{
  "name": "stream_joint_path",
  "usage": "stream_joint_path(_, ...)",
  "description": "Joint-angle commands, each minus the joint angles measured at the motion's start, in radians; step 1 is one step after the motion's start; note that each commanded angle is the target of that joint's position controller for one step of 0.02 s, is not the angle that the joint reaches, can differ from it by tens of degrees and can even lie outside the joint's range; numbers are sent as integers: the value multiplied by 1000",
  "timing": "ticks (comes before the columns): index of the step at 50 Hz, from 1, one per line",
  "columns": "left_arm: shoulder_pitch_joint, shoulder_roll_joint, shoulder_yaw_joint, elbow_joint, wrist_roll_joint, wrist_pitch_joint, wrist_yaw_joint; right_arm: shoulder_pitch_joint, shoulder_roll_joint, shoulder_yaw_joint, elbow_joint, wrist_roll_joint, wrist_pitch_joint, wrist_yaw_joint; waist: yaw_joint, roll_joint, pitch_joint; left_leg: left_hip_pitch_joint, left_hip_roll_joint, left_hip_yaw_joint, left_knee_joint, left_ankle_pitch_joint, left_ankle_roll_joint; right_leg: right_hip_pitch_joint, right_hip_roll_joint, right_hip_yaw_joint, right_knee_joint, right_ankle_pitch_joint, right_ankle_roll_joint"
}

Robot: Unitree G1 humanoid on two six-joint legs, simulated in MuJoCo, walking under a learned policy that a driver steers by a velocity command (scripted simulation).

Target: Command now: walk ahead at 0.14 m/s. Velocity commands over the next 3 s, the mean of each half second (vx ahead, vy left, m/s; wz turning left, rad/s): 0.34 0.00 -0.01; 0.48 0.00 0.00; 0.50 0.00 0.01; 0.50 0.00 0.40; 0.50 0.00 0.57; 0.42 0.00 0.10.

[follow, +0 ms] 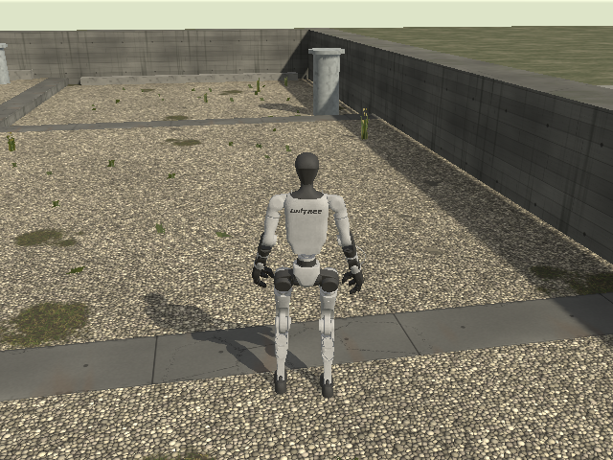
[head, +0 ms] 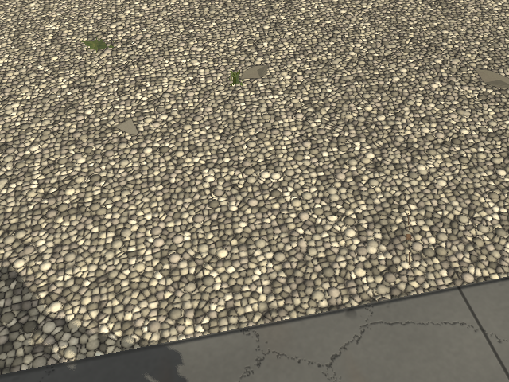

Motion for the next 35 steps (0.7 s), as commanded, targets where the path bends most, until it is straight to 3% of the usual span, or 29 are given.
stream_joint_path(1, 65, 159, 46, -27, -13, -8, 6, -25, -96, -22, -34, 11, -13, -3, 34, -109, 46, -109, -63, 67, 72, -196, 39, -54, -129, 198, -237, -342, -120)
stream_joint_path(2, 98, 180, 51, -19, -17, -17, 7, -62, -85, -20, -55, 18, -28, 1, 51, -158, 87, -189, -69, 66, 145, -193, 53, -42, -207, 324, -316, -454, -168)
stream_joint_path(4, 103, 199, 57, -6, -23, -43, 11, -96, -87, -22, -80, 33, -63, 14, 50, -196, 151, -285, -18, -4, 228, -196, 102, -33, -310, 475, -370, -426, -230)
stream_joint_path(6, 55, 180, 53, -11, -26, -58, 8, -53, -91, -25, -67, 39, -93, 34, 14, -172, 126, -253, 7, -19, 143, -209, 144, 2, -303, 417, -332, -271, -209)
stream_joint_path(8, -42, 170, 49, -30, -33, -53, 2, 124, -98, -39, 22, 31, -103, 45, -77, -118, 51, 114, -48, 37, -56, 30, 138, -154, -189, 229, -235, -111, -131)
stream_joint_path(9, -70, 131, 38, -44, -25, -56, 1, 228, -135, -55, 60, 17, -99, 44, -111, -37, 15, 257, 7, -68, -99, 30, 143, -248, -111, 119, -63, -9, -79)
stream_joint_path(10, -87, 76, 26, -85, -23, -69, 5, 337, -251, -84, 75, 17, -100, 43, -125, 255, -12, 389, 225, -466, -281, -111, 248, -442, 32, -52, 297, -40, 8)
stream_joint_path(11, -90, 111, 36, -91, -39, -87, 9, 345, -228, -69, 64, 3, -106, 48, -126, 274, -12, 421, 347, -731, -379, -143, 342, -583, 42, 39, 516, -233, 12)
stream_joint_path(12, -54, 130, 41, -75, -56, -99, 2, 271, -172, -51, 40, 4, -112, 44, -77, 169, 42, 403, 341, -659, -360, -145, 328, -653, -22, 92, 622, -176, -12)
stream_joint_path(13, -36, 128, 40, -56, -54, -105, -4, 222, -138, -42, 18, 8, -115, 43, -52, 118, 55, 382, 294, -546, -356, -133, 288, -668, -64, 78, 633, -74, -32)
stream_joint_path(14, -46, 126, 43, -52, -45, -108, -6, 191, -139, -38, 6, 8, -115, 45, -38, 83, 69, 358, 269, -469, -372, -85, 258, -677, -97, 63, 602, 15, -42)
stream_joint_path(16, -66, 122, 50, -50, -26, -102, -15, 194, -98, -21, 5, 2, -107, 45, -27, 88, 58, 311, 207, -317, -393, 120, 214, -603, -129, 35, 521, 122, -35)
stream_joint_path(19, -119, 81, 40, -65, -21, -88, -25, 245, -117, -19, 15, 0, -95, 29, -36, 80, 51, 296, 169, -192, -407, 353, 215, -585, -121, -17, 398, 205, 1)
stream_joint_path(22, -241, 48, 21, -104, -26, -89, -33, 252, -143, -20, 7, -1, -87, 13, -59, 76, 78, 222, 140, -117, -442, 366, 201, -509, -96, -48, 176, 333, 18)
stream_joint_path(26, -350, 60, 14, -136, -35, -95, -53, 314, -150, -23, 23, 12, -84, 8, -81, 87, 122, 232, 169, -95, -465, 326, 208, -448, -68, -62, 21, 412, 4)
stream_joint_path(29, -377, 85, 17, -152, -35, -104, -69, 317, -160, -33, 27, 19, -76, 7, -52, 92, 120, 331, 212, -84, -404, 458, 192, -431, -59, -51, -38, 358, -40)
stream_joint_path(31, -293, 131, 37, -133, -30, -105, -68, 295, -188, -45, 17, 16, -69, 6, 15, 124, 33, 374, 217, -67, -270, 798, 172, -276, -9, -80, -39, 295, -77)
stream_joint_path(32, -151, 167, 57, -92, -31, -103, -61, 277, -190, -46, 11, 11, -60, 5, 94, 132, -58, 353, 190, -38, -107, 952, 152, -93, 23, -103, -45, 288, -107)
stream_joint_path(33, 39, 209, 78, -37, -31, -97, -49, 263, -176, -40, -4, 4, -56, 4, 179, 121, -171, 196, 149, -20, 121, 883, 121, 198, -23, -50, -20, 296, -146)
stream_joint_path(34, 192, 309, 99, -3, 0, -93, -40, 362, -61, -8, -33, -6, -68, 12, 157, -100, -360, -191, 13, 7, 532, 415, 69, 627, -301, 362, -23, 166, -284)
stream_joint_path(35, 210, 263, 81, 18, -10, -91, -45, 393, -26, 7, -16, 14, -96, 23, 140, -244, -484, -366, -106, -122, 761, -260, 58, 699, -435, 766, -242, -34, -368)
Next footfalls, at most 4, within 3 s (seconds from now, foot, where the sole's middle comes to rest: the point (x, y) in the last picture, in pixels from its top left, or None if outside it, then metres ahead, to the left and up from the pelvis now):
0.66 right None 0.44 -0.10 -0.77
1.20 left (210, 306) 0.75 0.15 -0.77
1.72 right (284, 221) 1.05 -0.08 -0.77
2.26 left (189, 180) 1.25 0.25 -0.77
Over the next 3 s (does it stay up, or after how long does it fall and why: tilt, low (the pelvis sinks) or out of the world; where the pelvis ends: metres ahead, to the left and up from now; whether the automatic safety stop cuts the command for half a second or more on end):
stays up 1.50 0.27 0.01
